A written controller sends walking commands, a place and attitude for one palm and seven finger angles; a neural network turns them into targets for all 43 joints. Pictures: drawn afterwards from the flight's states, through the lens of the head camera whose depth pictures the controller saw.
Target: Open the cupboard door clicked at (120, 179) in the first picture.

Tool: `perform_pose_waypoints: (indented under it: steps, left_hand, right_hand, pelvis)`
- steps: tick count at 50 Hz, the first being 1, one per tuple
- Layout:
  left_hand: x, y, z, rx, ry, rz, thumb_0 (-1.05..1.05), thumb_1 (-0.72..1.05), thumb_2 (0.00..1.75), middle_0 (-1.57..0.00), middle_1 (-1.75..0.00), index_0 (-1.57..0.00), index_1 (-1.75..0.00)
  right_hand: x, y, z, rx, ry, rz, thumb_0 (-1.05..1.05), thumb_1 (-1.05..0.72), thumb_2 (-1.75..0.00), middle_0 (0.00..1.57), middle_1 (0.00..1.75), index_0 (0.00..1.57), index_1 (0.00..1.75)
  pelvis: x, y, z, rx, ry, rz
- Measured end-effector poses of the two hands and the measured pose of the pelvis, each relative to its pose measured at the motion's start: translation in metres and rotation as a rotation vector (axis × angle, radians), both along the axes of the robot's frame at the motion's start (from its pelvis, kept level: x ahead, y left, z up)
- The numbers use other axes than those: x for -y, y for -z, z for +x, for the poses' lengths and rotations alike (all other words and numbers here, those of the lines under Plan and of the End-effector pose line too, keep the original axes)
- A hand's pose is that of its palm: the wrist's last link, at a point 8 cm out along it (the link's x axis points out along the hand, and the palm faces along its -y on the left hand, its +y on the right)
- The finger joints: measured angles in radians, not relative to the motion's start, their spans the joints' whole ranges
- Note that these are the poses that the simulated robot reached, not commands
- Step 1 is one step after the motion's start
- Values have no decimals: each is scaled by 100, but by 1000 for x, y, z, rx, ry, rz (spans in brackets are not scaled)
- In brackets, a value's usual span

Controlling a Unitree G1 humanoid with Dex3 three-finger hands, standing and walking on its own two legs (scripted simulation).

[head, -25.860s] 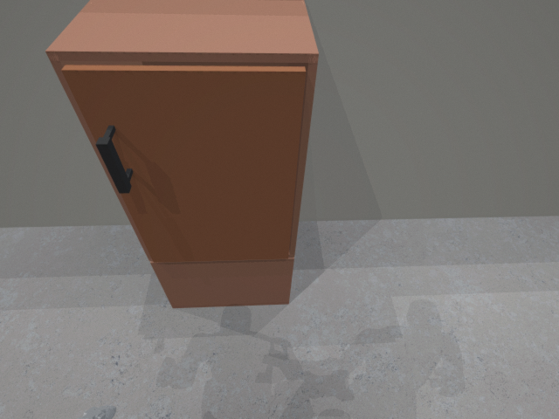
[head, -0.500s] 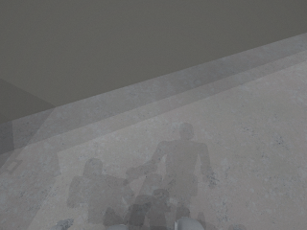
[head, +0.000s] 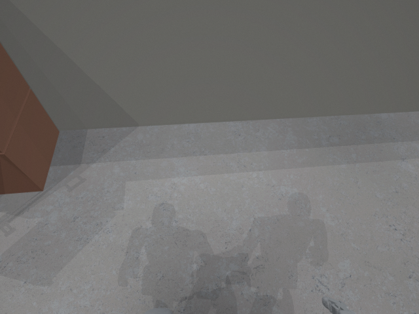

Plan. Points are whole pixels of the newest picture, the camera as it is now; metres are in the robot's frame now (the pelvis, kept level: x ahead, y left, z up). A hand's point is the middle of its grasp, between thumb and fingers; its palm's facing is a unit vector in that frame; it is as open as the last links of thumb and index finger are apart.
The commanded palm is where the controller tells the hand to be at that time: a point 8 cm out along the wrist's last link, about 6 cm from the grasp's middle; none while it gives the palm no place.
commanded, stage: turn to face it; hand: left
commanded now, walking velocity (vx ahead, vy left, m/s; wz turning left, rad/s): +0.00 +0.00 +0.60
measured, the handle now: out of the picture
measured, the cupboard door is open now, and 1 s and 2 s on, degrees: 48 48 48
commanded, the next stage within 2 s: take the last steps up to it in 1.62 s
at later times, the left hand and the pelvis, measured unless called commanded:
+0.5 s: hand out of the picture +0.04 +0.17 -0.14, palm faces +0.30 -0.92 -0.26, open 7.4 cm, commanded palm none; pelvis +0.02 -0.04 +0.02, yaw +18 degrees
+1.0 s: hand out of the picture +0.02 +0.20 -0.14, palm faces +0.57 -0.77 -0.30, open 7.4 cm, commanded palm none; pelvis +0.05 -0.05 +0.00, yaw +35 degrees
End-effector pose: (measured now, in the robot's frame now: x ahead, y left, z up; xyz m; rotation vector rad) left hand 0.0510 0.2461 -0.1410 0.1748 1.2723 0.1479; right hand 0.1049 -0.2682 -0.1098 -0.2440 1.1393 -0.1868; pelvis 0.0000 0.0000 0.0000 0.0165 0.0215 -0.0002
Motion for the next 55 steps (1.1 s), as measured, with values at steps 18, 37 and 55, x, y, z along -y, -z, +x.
perform_pose_waypoints:
  steps: [18, 37, 55]
  left_hand:
    - [8, -35, 5, 141, -176, 119, 0, 91, 90, -20, -30, -20, -30]
    - [11, 0, -87, -8, -481, 15, 1, 91, 90, -20, -30, -20, -30]
    - [43, -38, -80, 125, -643, 125, 0, 91, 90, -20, -30, -20, -30]
  right_hand:
    - [14, 21, 33, -93, -161, 46, 0, -90, -89, 20, 30, 20, 30]
    - [-56, -7, 124, -1, -476, -20, 0, -90, -89, 20, 30, 20, 30]
    - [-43, 12, 163, -121, -609, 11, 0, -90, -89, 20, 30, 20, 30]
  pelvis:
    - [42, -4, 12, 14, -221, -6]
    - [24, -4, 25, 14, -467, -15]
    - [56, -11, 52, 26, -699, 1]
